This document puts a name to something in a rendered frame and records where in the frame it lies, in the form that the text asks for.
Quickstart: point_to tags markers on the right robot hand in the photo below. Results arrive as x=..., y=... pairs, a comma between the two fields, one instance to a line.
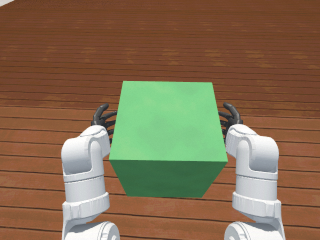
x=233, y=119

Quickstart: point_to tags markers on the robot right upper arm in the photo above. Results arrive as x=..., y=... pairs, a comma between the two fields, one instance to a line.
x=239, y=230

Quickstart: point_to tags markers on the carton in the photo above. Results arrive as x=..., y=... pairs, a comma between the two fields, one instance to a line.
x=167, y=139

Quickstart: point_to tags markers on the robot left upper arm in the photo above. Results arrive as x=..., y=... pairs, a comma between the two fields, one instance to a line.
x=104, y=230

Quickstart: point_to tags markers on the robot left forearm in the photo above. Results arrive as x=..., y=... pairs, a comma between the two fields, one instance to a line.
x=83, y=174

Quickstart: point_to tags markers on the robot right forearm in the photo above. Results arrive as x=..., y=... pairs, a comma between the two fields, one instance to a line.
x=255, y=193

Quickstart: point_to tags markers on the left robot hand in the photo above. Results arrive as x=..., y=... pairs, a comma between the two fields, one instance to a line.
x=99, y=119

